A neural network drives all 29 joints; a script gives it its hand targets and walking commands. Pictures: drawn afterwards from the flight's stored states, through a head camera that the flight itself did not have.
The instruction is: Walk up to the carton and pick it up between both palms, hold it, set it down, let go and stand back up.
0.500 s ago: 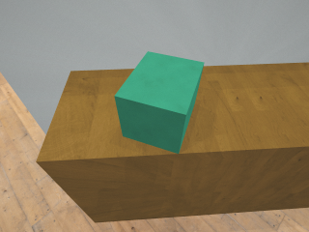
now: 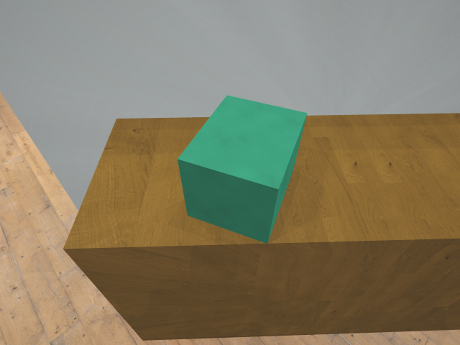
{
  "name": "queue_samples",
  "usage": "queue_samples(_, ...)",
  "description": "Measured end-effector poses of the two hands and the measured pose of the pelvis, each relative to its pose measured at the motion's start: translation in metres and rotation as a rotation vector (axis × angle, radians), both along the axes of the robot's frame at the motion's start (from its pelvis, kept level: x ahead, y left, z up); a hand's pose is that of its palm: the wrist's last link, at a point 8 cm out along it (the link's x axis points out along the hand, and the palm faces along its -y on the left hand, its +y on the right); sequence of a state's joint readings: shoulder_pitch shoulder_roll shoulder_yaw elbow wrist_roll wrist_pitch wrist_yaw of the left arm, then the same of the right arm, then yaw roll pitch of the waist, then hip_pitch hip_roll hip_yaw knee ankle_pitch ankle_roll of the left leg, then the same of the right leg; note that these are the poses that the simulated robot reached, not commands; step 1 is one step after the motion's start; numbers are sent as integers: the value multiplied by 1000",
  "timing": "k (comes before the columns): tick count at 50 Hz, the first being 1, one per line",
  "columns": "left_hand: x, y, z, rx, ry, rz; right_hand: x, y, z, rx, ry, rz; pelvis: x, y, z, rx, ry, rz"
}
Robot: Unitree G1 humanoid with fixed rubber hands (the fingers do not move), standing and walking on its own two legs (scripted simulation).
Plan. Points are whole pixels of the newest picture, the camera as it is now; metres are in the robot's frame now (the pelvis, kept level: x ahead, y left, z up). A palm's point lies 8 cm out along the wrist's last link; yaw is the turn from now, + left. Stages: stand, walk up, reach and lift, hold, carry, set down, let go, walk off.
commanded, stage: walk up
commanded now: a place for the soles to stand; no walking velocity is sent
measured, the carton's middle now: (246, 165) +0.48 -0.03 +0.04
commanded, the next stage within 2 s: reach and lift in 0.58 s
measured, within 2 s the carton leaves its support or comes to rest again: neither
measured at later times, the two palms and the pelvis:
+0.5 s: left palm out of the picture +0.06 +0.27 -0.12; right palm out of the picture +0.08 -0.31 -0.12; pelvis +0.00 -0.01 +0.00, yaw +0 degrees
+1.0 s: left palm (89, 343) +0.17 +0.25 -0.09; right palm out of the picture +0.12 -0.26 -0.09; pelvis -0.01 -0.01 -0.01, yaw +0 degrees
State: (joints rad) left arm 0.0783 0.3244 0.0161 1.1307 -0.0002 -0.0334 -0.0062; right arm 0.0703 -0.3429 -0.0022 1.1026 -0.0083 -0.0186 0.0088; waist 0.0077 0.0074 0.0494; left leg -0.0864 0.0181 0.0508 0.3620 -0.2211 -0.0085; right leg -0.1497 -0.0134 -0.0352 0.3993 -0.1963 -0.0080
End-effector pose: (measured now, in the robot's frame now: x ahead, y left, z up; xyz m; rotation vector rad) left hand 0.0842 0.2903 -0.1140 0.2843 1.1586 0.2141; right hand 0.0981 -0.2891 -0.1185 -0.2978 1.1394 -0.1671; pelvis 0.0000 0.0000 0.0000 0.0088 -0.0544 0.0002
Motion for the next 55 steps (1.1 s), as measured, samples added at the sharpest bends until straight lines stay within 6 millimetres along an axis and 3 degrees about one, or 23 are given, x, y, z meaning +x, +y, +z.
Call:
queue_samples(17, -22, -10, -11, -38, 90, 10, -21, -17, 5, -50, 51, -20, -4, -8, 1, -3, 7, -5)
queue_samples(30, -14, -15, -8, -30, 76, 15, -19, -16, 0, -33, 60, -16, -1, -14, 1, -7, 7, 2)
queue_samples(33, -1, -14, -10, -20, 96, 53, -6, -15, -2, -20, -10, -12, -6, -16, -5, -9, 14, 14)
queue_samples(39, 68, -30, -12, -30, 42, -20, 36, 1, -6, 9, -157, 4, -21, -20, -23, -7, -15, 11)
queue_samples(43, 98, -44, 1, -53, -59, -80, 43, 14, 4, 16, -235, -8, -19, -19, -22, -10, -26, 4)
queue_samples(47, 100, -46, 16, -72, -116, -96, 33, 22, 19, 3, -268, -37, -11, -13, -16, -11, -23, 3)
queue_samples(55, 65, -12, 25, -53, -60, -57, 15, 32, 37, -24, -275, -69, -4, 5, -10, -21, -55, -28)
